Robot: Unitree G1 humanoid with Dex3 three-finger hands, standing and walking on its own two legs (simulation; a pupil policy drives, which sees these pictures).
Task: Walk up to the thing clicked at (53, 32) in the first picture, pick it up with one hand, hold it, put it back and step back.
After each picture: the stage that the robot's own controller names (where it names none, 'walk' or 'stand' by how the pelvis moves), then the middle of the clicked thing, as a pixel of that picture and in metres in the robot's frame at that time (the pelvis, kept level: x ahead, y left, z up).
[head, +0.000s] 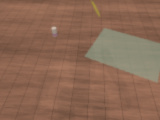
stand; (54, 31) +1.70 +0.35 -0.72
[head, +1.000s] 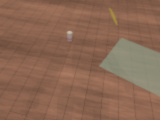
walk; (69, 36) +1.61 +0.12 -0.70
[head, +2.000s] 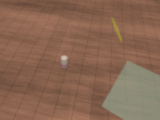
walk; (64, 61) +1.07 +0.14 -0.71
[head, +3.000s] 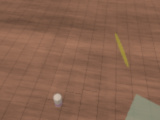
walk; (58, 100) +0.64 +0.19 -0.71
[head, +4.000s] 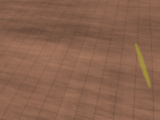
walk; out of the picture +0.41 +0.21 -0.71
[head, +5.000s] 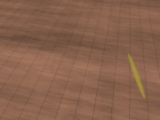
stand; out of the picture +0.36 +0.16 -0.72
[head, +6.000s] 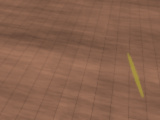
stand; out of the picture +0.36 +0.16 -0.72
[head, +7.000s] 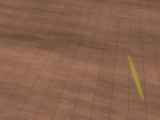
stand; out of the picture +0.35 +0.18 -0.73
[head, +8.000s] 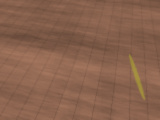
stand; out of the picture +0.35 +0.17 -0.73
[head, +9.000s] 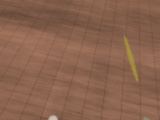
go down; out of the picture +0.37 +0.18 -0.69
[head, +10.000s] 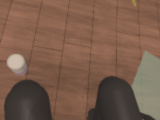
go down; (18, 65) +0.42 +0.25 -0.29
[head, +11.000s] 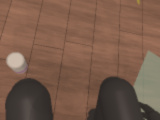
close in; (17, 63) +0.42 +0.25 -0.28
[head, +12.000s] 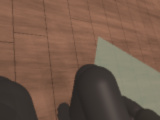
close in; out of the picture +0.39 +0.29 -0.21
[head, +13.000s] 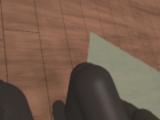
close; out of the picture +0.39 +0.30 -0.21
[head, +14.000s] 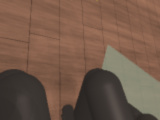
lift; out of the picture +0.33 +0.26 -0.19
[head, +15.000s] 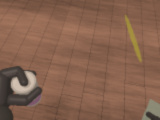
lift; (28, 90) +0.32 +0.18 +0.01
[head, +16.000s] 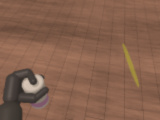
hold; (36, 92) +0.33 +0.17 +0.01
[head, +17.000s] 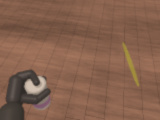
hold; (38, 93) +0.33 +0.16 -0.01
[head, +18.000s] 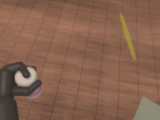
crouch; (29, 83) +0.36 +0.18 -0.06
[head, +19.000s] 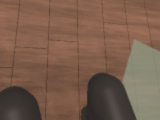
lower; out of the picture +0.46 +0.28 -0.10
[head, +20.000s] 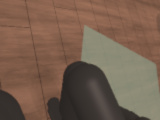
lower; out of the picture +0.42 +0.31 -0.22
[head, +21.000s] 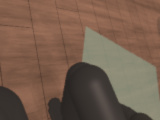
lower; out of the picture +0.41 +0.31 -0.22
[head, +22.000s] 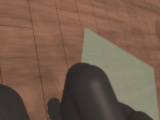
lower; out of the picture +0.41 +0.31 -0.22
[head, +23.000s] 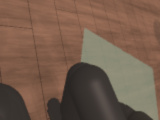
lower; out of the picture +0.40 +0.32 -0.22
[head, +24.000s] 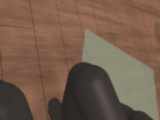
withdraw; out of the picture +0.39 +0.30 -0.22
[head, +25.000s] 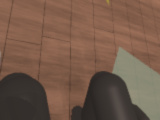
stand; out of the picture +0.41 +0.28 -0.25
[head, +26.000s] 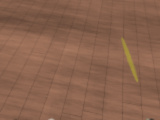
stand; out of the picture +0.38 +0.18 -0.62
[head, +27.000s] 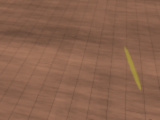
stand; out of the picture +0.39 +0.19 -0.66
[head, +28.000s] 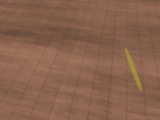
stand; out of the picture +0.38 +0.19 -0.67
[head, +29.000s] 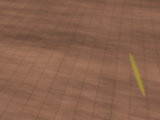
stand; out of the picture +0.41 +0.18 -0.72
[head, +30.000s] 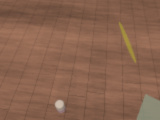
walk; (60, 106) +0.47 +0.17 -0.69
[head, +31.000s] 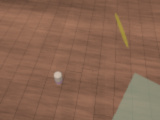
walk; (58, 78) +0.72 +0.19 -0.69
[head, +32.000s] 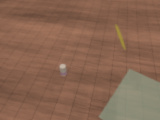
stand; (63, 69) +1.04 +0.23 -0.70
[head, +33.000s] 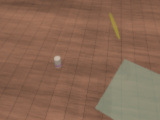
stand; (57, 61) +1.03 +0.24 -0.72
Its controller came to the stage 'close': yes
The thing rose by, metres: 0.71
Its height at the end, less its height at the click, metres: +0.00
